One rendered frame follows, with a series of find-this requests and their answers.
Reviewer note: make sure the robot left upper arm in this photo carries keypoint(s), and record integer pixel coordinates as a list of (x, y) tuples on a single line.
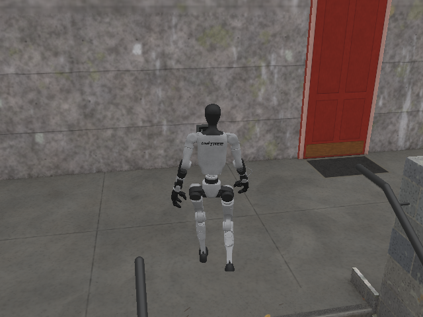
[(188, 149)]

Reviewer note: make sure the robot right forearm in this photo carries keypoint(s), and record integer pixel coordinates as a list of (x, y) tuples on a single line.
[(242, 173)]

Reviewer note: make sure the robot left thigh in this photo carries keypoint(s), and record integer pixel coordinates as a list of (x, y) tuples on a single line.
[(195, 193)]

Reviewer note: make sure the robot right hand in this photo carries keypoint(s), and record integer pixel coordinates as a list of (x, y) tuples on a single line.
[(239, 184)]

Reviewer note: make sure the robot right upper arm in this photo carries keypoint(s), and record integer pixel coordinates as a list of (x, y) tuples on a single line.
[(232, 139)]

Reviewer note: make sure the robot left forearm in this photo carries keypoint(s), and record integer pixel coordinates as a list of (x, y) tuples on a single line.
[(179, 178)]

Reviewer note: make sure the robot left hand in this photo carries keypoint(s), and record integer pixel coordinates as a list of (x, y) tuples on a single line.
[(175, 198)]

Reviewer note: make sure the robot left shin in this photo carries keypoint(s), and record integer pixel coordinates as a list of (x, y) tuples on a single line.
[(201, 233)]

